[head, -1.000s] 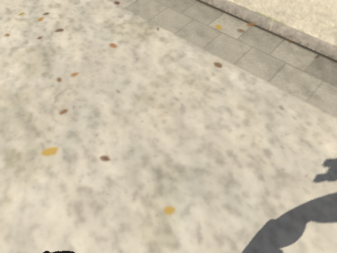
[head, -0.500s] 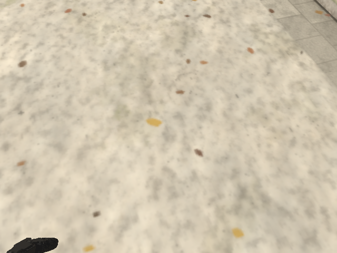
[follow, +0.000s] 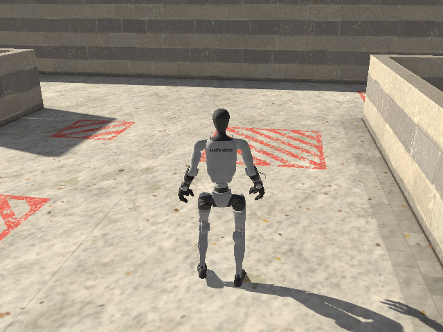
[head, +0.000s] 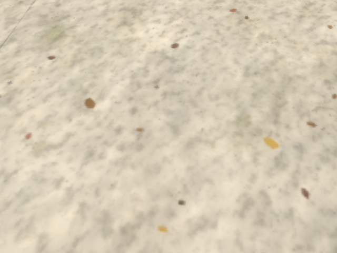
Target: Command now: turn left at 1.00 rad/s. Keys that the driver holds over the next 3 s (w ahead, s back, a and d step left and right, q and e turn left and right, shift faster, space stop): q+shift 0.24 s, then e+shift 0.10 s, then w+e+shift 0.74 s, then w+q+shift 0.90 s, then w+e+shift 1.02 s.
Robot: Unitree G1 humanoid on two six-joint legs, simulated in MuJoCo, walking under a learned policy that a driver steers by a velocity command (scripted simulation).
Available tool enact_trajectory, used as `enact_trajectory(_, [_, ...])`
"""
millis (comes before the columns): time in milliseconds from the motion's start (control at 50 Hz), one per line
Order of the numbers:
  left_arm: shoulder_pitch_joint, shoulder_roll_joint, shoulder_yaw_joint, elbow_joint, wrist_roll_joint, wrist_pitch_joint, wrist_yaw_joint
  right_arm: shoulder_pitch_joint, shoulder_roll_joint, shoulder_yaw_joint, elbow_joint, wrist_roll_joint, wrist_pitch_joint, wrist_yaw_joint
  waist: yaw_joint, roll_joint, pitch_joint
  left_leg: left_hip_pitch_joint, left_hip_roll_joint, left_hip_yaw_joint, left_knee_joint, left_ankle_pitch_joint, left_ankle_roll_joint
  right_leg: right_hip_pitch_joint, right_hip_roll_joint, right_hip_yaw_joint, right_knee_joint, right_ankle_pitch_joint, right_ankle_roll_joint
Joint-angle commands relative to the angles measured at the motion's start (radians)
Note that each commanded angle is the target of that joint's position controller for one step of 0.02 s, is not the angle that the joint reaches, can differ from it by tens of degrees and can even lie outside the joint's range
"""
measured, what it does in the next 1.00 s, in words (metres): walks ahead: left foot, then right foot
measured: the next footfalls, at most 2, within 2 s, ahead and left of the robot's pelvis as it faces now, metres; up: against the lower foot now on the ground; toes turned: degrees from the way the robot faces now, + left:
left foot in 0.10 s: +0.05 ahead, +0.15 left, +0.00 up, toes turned +10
right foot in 0.70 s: +0.26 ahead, -0.07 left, +0.00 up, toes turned +3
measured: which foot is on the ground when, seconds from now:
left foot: up 0.00-0.08, down 0.10-0.70, up 0.72-1.00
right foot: down 0.00-0.10, up 0.12-0.68, down 0.70-1.00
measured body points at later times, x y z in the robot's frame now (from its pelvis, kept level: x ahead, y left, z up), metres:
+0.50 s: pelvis +0.08 +0.05 +0.00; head +0.08 +0.06 +0.45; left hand +0.13 +0.35 -0.11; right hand +0.31 -0.16 -0.08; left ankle +0.01 +0.14 -0.74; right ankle +0.14 -0.08 -0.70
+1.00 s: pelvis +0.39 -0.02 -0.01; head +0.43 -0.05 +0.44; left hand +0.38 +0.26 -0.11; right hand +0.59 -0.28 -0.10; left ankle +0.59 +0.13 -0.68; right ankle +0.22 -0.07 -0.74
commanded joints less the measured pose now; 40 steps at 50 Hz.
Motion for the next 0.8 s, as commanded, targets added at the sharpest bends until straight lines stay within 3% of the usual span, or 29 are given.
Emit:
enact_trajectory(20, [-0.038, 0.207, 0.065, -0.057, -0.024, -0.021, -0.018, -0.030, -0.093, -0.033, -0.086, 0.002, -0.001, 0.011, 0.004, -0.182, -0.152, 0.074, -0.019, 0.063, -0.142, 0.012, 0.040, 0.136, -0.261, 0.099, -0.067, 0.329, -0.177])
enact_trajectory(60, [-0.047, 0.195, 0.066, -0.046, -0.045, -0.024, -0.026, 0.020, -0.098, -0.047, -0.071, 0.005, 0.009, 0.016, -0.040, -0.164, -0.163, 0.192, -0.050, 0.088, -0.313, 0.084, 0.090, 0.121, -0.261, 0.053, 0.035, 0.302, -0.118])
enact_trajectory(80, [-0.010, 0.159, 0.058, -0.026, -0.049, -0.024, -0.031, 0.088, -0.125, -0.065, -0.046, 0.002, 0.008, 0.006, -0.068, -0.101, -0.177, 0.326, -0.080, 0.066, -0.413, 0.175, 0.131, 0.049, -0.217, 0.005, 0.164, 0.242, -0.061])
enact_trajectory(100, [0.011, 0.120, 0.046, -0.035, -0.024, -0.025, -0.036, 0.179, -0.246, -0.107, -0.035, 0.003, 0.001, -0.012, -0.094, 0.130, -0.168, 0.542, 0.046, -0.182, -0.502, 0.540, 0.214, -0.213, -0.115, -0.056, 0.454, -0.041, 0.027])
enact_trajectory(120, [-0.050, 0.064, 0.021, -0.129, 0.019, -0.031, -0.031, 0.141, -0.359, -0.115, -0.072, -0.018, -0.020, -0.016, -0.036, 0.364, -0.205, 0.630, 0.255, -0.600, -0.485, 0.738, 0.420, -0.544, 0.037, 0.051, 0.707, -0.467, 0.092])
enact_trajectory(140, [-0.121, 0.123, 0.034, -0.134, 0.015, -0.032, -0.019, 0.138, -0.295, -0.103, -0.077, -0.042, -0.056, 0.003, -0.107, 0.204, -0.282, 0.593, 0.278, -0.589, -0.525, 0.649, 0.469, -0.571, 0.040, 0.230, 0.835, -0.443, 0.082])
enact_trajectory(160, [-0.146, 0.134, 0.036, -0.141, -0.006, -0.035, -0.013, 0.120, -0.263, -0.087, -0.058, -0.038, -0.077, 0.004, -0.085, 0.167, -0.235, 0.553, 0.226, -0.513, -0.543, 0.550, 0.420, -0.578, 0.032, 0.264, 0.839, -0.350, 0.051])
enact_trajectory(180, [-0.128, 0.137, 0.041, -0.125, -0.006, -0.038, -0.004, 0.071, -0.231, -0.079, -0.052, -0.014, -0.082, -0.004, -0.051, 0.111, -0.189, 0.511, 0.166, -0.448, -0.543, 0.464, 0.361, -0.578, 0.015, 0.282, 0.798, -0.254, 0.036])
enact_trajectory(200, [-0.109, 0.155, 0.046, -0.115, 0.004, -0.037, 0.005, 0.016, -0.198, -0.064, -0.059, 0.004, -0.075, -0.014, -0.023, 0.099, -0.167, 0.464, 0.138, -0.408, -0.536, 0.464, 0.326, -0.555, 0.010, 0.290, 0.755, -0.188, 0.035])
enact_trajectory(240, [-0.074, 0.147, 0.045, -0.096, 0.010, -0.037, 0.000, -0.037, -0.183, -0.052, -0.077, -0.008, -0.064, -0.032, 0.009, 0.107, -0.192, 0.383, 0.090, -0.361, -0.521, 0.555, 0.308, -0.456, 0.048, 0.281, 0.736, -0.099, 0.050])
enact_trajectory(260, [-0.030, 0.138, 0.041, -0.071, 0.004, -0.035, -0.005, -0.051, -0.169, -0.044, -0.076, -0.016, -0.062, -0.039, 0.017, 0.100, -0.220, 0.398, 0.090, -0.322, -0.508, 0.599, 0.307, -0.438, 0.053, 0.261, 0.722, -0.068, 0.063])
enact_trajectory(340, [-0.029, 0.081, 0.009, -0.052, -0.011, -0.019, -0.017, -0.023, -0.113, -0.010, -0.031, -0.029, -0.065, -0.045, -0.022, 0.112, -0.229, 0.392, 0.074, -0.245, -0.486, 0.624, 0.295, -0.340, 0.028, 0.225, 0.550, -0.025, 0.088])
enact_trajectory(360, [-0.019, 0.071, -0.001, -0.048, -0.016, -0.019, -0.027, 0.007, -0.098, -0.003, -0.009, -0.030, -0.068, -0.040, -0.039, 0.121, -0.245, 0.392, 0.073, -0.242, -0.527, 0.406, 0.295, -0.311, 0.017, 0.208, 0.502, -0.004, 0.080])
enact_trajectory(400, [-0.065, 0.103, 0.000, -0.070, -0.046, -0.026, -0.045, 0.051, -0.157, -0.013, 0.014, -0.031, -0.083, -0.021, -0.091, 0.174, -0.160, 0.367, 0.115, -0.339, -0.640, -0.118, 0.311, -0.360, 0.009, 0.194, 0.444, 0.010, 0.044])
enact_trajectory(420, [-0.083, 0.127, 0.005, -0.082, -0.053, -0.032, -0.048, 0.049, -0.175, -0.015, 0.022, -0.036, -0.095, -0.014, -0.098, 0.179, -0.106, 0.362, 0.144, -0.384, -0.677, -0.236, 0.314, -0.400, 0.005, 0.205, 0.424, 0.002, 0.024])
enact_trajectory(460, [-0.083, 0.139, 0.006, -0.091, -0.055, -0.051, -0.054, 0.060, -0.174, -0.014, 0.045, -0.036, -0.120, -0.010, -0.102, 0.157, -0.046, 0.412, 0.186, -0.405, -0.707, -0.285, 0.313, -0.477, -0.002, 0.225, 0.391, -0.028, -0.012])
enact_trajectory(560, [-0.058, 0.100, -0.010, -0.107, -0.056, -0.078, -0.069, 0.089, -0.155, -0.017, 0.085, -0.018, -0.160, -0.006, -0.106, 0.098, -0.008, 0.553, 0.231, -0.301, -0.736, -0.188, 0.287, -0.582, -0.037, 0.236, 0.372, -0.063, -0.058])
enact_trajectory(580, [-0.072, 0.121, -0.004, -0.106, 0.043, -0.042, -0.102, 0.130, -0.156, -0.013, 0.098, -0.102, -0.148, -0.004, -0.110, 0.092, -0.035, 0.490, 0.185, -0.218, -0.763, -0.251, 0.255, -0.461, 0.015, 0.154, 0.342, -0.099, -0.055])
enact_trajectory(600, [-0.063, 0.122, 0.001, -0.113, 0.035, -0.028, -0.118, 0.095, -0.167, -0.017, 0.095, -0.103, -0.146, -0.003, -0.089, 0.132, -0.010, 0.432, 0.164, -0.167, -0.770, -0.255, 0.236, -0.394, 0.019, 0.122, 0.323, -0.099, -0.065])
enact_trajectory(640, [-0.007, 0.125, 0.000, -0.102, 0.009, -0.020, -0.127, 0.056, -0.172, -0.020, 0.090, -0.087, -0.144, 0.000, -0.045, 0.120, -0.004, 0.343, 0.152, -0.083, -0.740, -0.232, 0.211, -0.246, 0.038, 0.074, 0.283, -0.097, -0.097])
enact_trajectory(660, [0.076, 0.123, 0.002, -0.075, 0.006, -0.022, -0.122, 0.032, -0.169, -0.019, 0.091, -0.080, -0.144, 0.000, 0.008, 0.075, -0.022, 0.280, 0.131, -0.020, -0.646, -0.125, 0.198, -0.112, 0.073, 0.043, 0.247, -0.081, -0.115])
enact_trajectory(680, [0.236, 0.146, 0.015, -0.019, 0.009, -0.028, -0.108, 0.023, -0.154, -0.013, 0.091, -0.084, -0.143, -0.002, 0.085, -0.003, -0.087, 0.212, 0.088, 0.067, -0.414, 0.136, 0.183, 0.076, 0.133, 0.027, 0.230, -0.135, -0.133])
enact_trajectory(700, [0.510, 0.227, 0.043, 0.057, 0.017, -0.039, -0.087, -0.016, -0.107, 0.004, 0.066, -0.095, -0.144, -0.003, 0.209, -0.232, -0.185, 0.030, 0.008, 0.161, 0.058, 0.309, 0.146, 0.327, 0.042, 0.263, 0.126, -0.340, -0.186])
enact_trajectory(720, [0.516, 0.329, 0.045, 0.033, 0.015, -0.053, -0.079, -0.071, 0.011, 0.039, -0.014, -0.096, -0.155, 0.011, 0.163, -0.476, -0.180, -0.343, -0.180, 0.042, 0.321, -0.194, 0.100, 0.430, -0.179, 0.892, -0.174, -0.716, -0.277])
enact_trajectory(740, [0.396, 0.296, 0.042, -0.011, 0.002, -0.043, -0.068, -0.120, -0.035, 0.037, -0.033, -0.105, -0.170, 0.018, 0.141, -0.349, -0.128, -0.496, -0.143, -0.101, 0.433, -0.125, 0.105, 0.425, -0.223, 1.087, -0.291, -0.691, -0.313])
enact_trajectory(760, [0.354, 0.271, 0.040, -0.023, 0.011, -0.041, -0.058, -0.125, -0.089, 0.030, -0.020, -0.100, -0.184, 0.027, 0.112, -0.191, -0.104, -0.509, -0.079, -0.111, 0.448, -0.026, 0.110, 0.395, -0.228, 0.988, -0.227, -0.574, -0.314])
enact_trajectory(780, [0.350, 0.256, 0.040, -0.017, 0.006, -0.043, -0.053, -0.091, -0.107, 0.029, 0.011, -0.100, -0.190, 0.030, 0.080, -0.065, -0.086, -0.442, -0.038, -0.106, 0.381, 0.047, 0.105, 0.319, -0.189, 0.858, -0.192, -0.457, -0.298])
enact_trajectory(800, [0.316, 0.236, 0.032, -0.022, -0.002, -0.047, -0.049, -0.062, -0.103, 0.031, 0.033, -0.109, -0.184, 0.029, 0.043, -0.021, -0.059, -0.364, -0.014, -0.094, 0.308, 0.086, 0.090, 0.227, -0.133, 0.755, -0.201, -0.367, -0.267])
Over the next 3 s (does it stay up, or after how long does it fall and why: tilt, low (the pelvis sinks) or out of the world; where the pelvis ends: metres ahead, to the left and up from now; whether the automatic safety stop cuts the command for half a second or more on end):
stays up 2.30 -0.03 0.00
